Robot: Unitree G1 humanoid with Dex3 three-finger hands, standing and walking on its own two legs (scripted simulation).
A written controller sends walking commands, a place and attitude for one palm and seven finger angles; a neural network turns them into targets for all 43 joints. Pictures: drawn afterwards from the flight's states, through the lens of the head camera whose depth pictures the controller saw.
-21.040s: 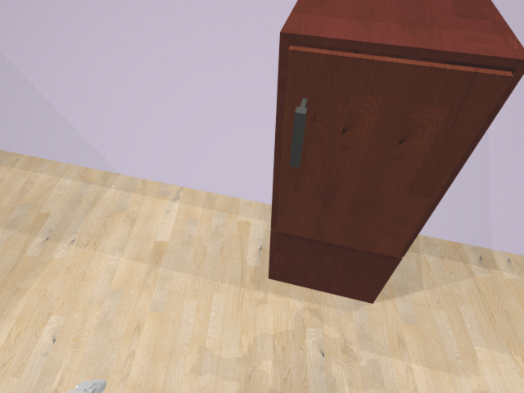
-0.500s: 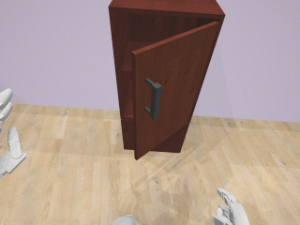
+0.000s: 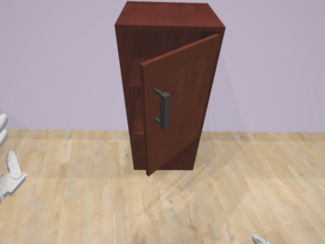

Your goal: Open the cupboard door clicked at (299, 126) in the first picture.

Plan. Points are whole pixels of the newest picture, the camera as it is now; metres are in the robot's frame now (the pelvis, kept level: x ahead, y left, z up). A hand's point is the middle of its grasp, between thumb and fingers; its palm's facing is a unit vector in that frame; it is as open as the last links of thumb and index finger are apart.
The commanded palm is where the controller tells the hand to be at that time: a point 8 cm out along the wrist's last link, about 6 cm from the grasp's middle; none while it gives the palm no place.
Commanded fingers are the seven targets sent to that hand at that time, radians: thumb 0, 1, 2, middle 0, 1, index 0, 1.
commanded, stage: stop stepping back and stand still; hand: left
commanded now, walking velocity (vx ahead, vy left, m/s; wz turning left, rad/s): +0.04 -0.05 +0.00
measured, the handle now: (160, 109) +0.55 +0.05 +0.04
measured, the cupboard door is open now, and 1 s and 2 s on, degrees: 43 43 43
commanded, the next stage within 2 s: let the arm hang, fingers relaxed in 0.44 s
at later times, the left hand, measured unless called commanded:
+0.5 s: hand (19, 166) +0.22 +0.30 +0.15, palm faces +0.41 -0.79 -0.46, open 7.4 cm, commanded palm +0.16 +0.34 +0.18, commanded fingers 0.00 0.90 0.90 -0.20 -0.30 -0.20 -0.30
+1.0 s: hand out of the picture -0.07 +0.21 -0.18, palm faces +0.10 -0.98 -0.19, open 7.1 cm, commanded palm none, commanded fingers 0.00 0.90 0.90 -0.20 -0.30 -0.20 -0.30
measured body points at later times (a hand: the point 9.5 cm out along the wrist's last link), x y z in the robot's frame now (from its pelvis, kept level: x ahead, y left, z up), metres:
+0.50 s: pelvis +0.02 +0.04 +0.00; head +0.04 +0.04 +0.45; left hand +0.19 +0.34 +0.18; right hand +0.20 -0.18 -0.08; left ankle +0.04 +0.15 -0.74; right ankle -0.02 -0.08 -0.74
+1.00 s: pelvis +0.00 +0.04 +0.00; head +0.02 +0.05 +0.45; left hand -0.07 +0.26 -0.16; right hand -0.01 -0.20 -0.16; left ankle +0.04 +0.15 -0.74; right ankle -0.02 -0.08 -0.74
